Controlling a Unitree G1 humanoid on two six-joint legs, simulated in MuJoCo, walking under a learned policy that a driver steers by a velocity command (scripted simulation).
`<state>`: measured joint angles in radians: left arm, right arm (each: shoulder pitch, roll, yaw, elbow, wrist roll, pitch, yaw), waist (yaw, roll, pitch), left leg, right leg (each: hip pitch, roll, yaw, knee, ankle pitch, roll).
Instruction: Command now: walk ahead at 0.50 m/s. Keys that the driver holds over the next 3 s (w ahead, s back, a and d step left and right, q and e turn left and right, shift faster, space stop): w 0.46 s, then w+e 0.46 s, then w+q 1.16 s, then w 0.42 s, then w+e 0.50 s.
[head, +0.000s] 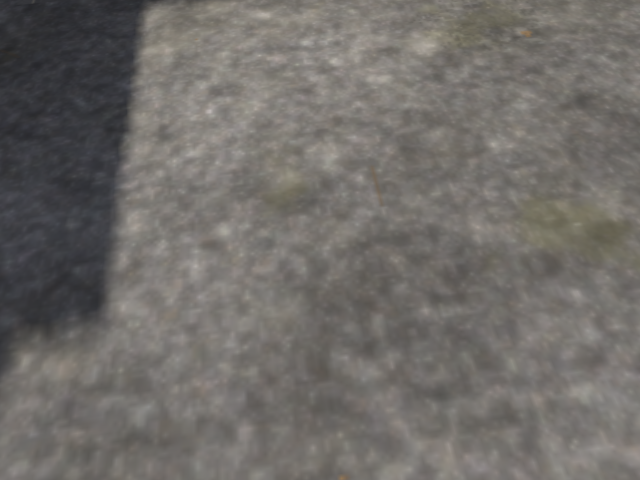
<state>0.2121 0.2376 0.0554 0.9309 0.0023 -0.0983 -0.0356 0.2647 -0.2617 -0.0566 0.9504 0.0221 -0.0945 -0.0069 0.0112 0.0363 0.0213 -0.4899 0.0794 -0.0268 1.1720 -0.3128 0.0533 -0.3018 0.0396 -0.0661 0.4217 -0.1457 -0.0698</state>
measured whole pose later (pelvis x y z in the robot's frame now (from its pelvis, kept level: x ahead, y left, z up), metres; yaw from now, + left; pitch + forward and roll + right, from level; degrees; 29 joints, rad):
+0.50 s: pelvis +0.28 +0.06 -0.01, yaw +0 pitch +2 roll +0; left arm 0.35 0.25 0.05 1.02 -0.03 -0.09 0.00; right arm 0.09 -0.24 -0.06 0.86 0.01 -0.11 0.03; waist 0.03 -0.01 0.03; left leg -0.44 -0.01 0.06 0.54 -0.15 0.06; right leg -0.25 0.00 0.04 1.10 -0.46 -0.04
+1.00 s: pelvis +0.55 +0.00 -0.03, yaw -13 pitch +2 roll +1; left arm 0.04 0.23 0.07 0.81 -0.02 -0.05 -0.05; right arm 0.34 -0.25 -0.07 1.00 0.01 -0.06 -0.02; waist -0.03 0.00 0.03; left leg 0.03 0.09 0.24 0.59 -0.47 -0.02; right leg -0.51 0.00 -0.07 0.61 -0.13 -0.12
